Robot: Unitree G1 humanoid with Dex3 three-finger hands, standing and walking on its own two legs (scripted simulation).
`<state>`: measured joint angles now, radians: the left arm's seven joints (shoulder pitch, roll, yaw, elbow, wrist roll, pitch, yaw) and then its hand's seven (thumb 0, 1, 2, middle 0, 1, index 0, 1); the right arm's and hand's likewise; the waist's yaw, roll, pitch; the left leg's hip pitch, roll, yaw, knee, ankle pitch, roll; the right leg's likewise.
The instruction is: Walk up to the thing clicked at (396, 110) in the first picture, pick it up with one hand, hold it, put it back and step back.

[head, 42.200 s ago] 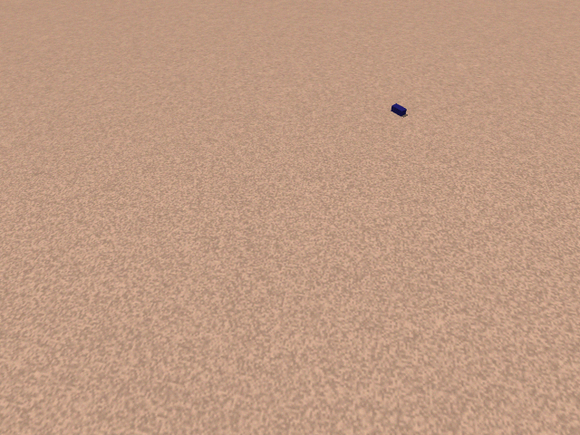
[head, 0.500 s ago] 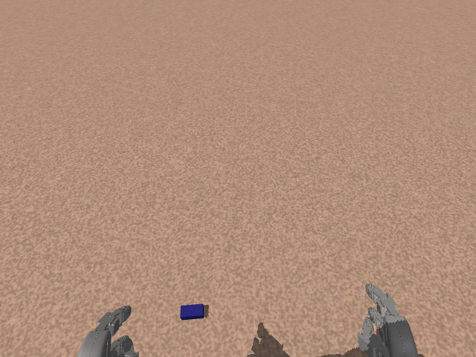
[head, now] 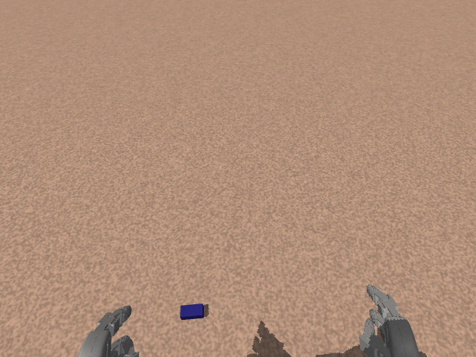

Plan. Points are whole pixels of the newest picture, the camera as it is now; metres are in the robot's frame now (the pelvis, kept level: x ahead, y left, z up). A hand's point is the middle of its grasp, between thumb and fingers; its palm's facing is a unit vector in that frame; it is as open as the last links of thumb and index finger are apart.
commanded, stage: home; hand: left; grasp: from above
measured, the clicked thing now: (192, 311) +0.42 +0.19 -0.70
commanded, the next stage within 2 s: stand in 0.22 s
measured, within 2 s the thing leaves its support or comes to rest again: neither
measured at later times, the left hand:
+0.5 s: hand out of the picture +0.14 +0.21 -0.09, palm faces +0.00 -0.95 -0.32, open 7.4 cm
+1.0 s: hand out of the picture +0.02 +0.23 -0.10, palm faces +0.02 -0.95 -0.32, open 7.4 cm
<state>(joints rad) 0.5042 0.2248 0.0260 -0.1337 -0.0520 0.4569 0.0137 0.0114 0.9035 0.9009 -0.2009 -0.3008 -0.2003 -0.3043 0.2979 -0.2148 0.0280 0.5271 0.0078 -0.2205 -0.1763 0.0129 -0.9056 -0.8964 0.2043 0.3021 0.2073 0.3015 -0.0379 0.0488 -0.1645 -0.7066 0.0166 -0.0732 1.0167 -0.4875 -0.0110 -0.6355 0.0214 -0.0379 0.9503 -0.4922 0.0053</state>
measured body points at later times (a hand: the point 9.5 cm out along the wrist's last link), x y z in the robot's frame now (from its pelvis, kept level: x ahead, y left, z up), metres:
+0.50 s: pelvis -0.01 +0.00 +0.02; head +0.01 +0.00 +0.47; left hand +0.14 +0.26 -0.06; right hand +0.13 -0.27 -0.09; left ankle +0.01 +0.12 -0.68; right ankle -0.01 -0.13 -0.68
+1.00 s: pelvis -0.01 +0.00 +0.06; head -0.01 +0.00 +0.51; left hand +0.02 +0.28 -0.08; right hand +0.05 -0.27 -0.08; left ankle +0.01 +0.12 -0.68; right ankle -0.01 -0.13 -0.68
